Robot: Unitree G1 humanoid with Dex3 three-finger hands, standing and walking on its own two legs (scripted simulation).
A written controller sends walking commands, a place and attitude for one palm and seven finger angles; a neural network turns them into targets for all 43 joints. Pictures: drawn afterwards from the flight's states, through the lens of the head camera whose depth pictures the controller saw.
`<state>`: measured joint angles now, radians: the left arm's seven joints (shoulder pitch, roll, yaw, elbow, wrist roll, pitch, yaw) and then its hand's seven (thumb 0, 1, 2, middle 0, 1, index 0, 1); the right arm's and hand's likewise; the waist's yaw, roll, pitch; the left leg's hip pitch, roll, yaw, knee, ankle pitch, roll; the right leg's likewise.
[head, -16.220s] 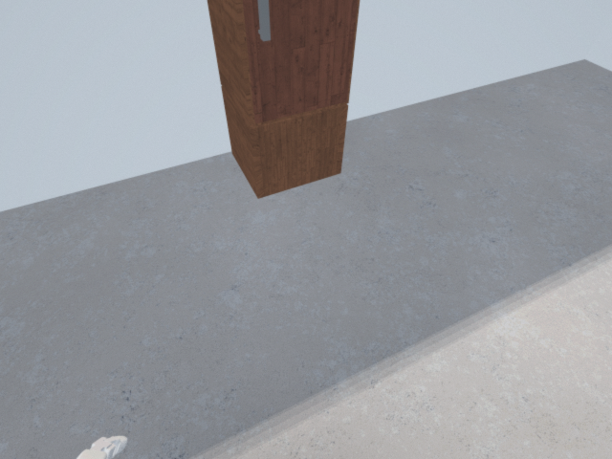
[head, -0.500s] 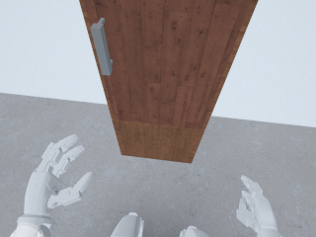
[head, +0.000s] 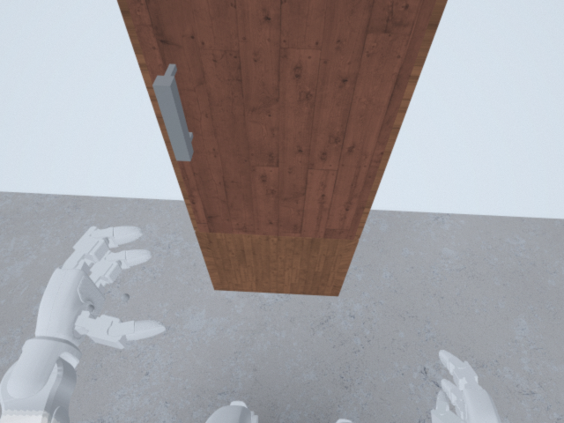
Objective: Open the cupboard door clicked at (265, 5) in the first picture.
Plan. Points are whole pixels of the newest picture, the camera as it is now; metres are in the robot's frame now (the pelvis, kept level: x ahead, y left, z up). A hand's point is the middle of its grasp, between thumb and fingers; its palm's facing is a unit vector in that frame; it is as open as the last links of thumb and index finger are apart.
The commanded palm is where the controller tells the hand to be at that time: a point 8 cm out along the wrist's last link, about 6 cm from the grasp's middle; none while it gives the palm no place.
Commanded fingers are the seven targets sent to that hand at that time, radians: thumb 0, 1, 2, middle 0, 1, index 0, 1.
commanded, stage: raise the hand with hooked fingers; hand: left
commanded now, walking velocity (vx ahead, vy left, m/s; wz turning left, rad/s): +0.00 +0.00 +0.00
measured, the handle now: (178, 114) +0.57 +0.22 +0.11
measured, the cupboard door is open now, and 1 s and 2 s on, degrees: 0 0 0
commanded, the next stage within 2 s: move the hooked fingers beside the handle in 1.02 s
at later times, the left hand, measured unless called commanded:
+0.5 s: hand (78, 236) +0.30 +0.26 +0.13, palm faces +0.06 -1.00 -0.05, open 14.0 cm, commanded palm +0.27 +0.31 +0.13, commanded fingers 0.00 -0.50 0.30 -0.30 -1.20 -0.30 -1.20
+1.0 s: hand (93, 234) +0.30 +0.25 +0.13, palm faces +0.03 -1.00 -0.04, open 14.0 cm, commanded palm +0.27 +0.30 +0.13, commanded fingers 0.00 -0.50 0.30 -0.30 -1.20 -0.30 -1.20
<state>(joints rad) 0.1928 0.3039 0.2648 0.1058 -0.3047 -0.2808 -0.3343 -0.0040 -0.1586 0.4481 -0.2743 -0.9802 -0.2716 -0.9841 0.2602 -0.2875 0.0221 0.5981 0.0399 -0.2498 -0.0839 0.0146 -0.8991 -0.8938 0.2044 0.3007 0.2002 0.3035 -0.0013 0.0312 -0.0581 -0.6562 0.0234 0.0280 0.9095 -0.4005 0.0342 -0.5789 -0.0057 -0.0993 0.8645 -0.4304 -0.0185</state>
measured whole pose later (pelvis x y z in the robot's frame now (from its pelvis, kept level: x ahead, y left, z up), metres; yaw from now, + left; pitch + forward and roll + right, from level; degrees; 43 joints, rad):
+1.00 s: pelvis +0.00 -0.02 +0.03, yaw -1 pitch +4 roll -1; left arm -0.09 0.41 0.43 0.38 -0.34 -0.16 -0.47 -0.02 -0.50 0.30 -0.30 -1.20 -0.30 -1.20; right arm 0.27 -0.29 0.05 0.59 0.05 -0.22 -0.09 0.01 -0.90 -0.89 0.20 0.30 0.20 0.30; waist 0.01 0.04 -0.03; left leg -0.45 0.03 0.04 0.70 -0.32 0.01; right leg -0.39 0.02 -0.08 0.68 -0.35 -0.04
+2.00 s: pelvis +0.00 +0.00 +0.02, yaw -1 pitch +10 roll -2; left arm -0.61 0.54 0.44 0.93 -0.22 -0.25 -0.46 -0.02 -0.50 0.30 -0.30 -1.20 -0.30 -1.20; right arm 0.34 -0.30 0.05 0.62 0.04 -0.12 -0.08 0.01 -0.90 -0.89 0.21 0.30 0.20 0.30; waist -0.06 0.01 -0.04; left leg -0.62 0.03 0.04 0.78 -0.34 0.03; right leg -0.55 0.01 -0.08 0.74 -0.36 -0.02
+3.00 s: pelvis +0.02 +0.01 +0.00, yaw -4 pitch +20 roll -4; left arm -0.90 0.78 0.56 1.23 -0.12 -0.27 -0.51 -0.02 -0.50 0.30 -0.30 -1.20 -0.30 -1.20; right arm 0.44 -0.30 0.06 0.60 0.01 0.08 -0.04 0.00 -0.90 -0.89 0.21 0.30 0.20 0.30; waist -0.17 0.01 -0.08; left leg -0.83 0.07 0.05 0.89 -0.41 0.04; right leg -0.75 0.05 -0.06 0.79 -0.38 -0.01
